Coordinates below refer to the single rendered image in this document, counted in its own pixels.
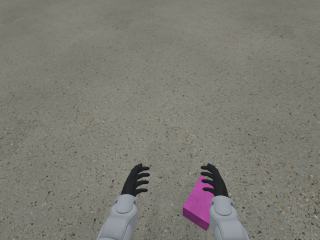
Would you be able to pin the robot right forearm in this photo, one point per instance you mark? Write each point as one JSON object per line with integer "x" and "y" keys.
{"x": 224, "y": 220}

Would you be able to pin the robot left hand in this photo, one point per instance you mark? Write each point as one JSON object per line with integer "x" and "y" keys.
{"x": 131, "y": 183}

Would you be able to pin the robot left forearm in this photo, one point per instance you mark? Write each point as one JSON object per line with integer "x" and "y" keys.
{"x": 122, "y": 220}

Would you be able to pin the carton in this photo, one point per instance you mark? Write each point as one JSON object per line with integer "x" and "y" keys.
{"x": 197, "y": 206}

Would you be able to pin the robot right hand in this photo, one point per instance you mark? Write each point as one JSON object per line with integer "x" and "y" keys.
{"x": 219, "y": 187}

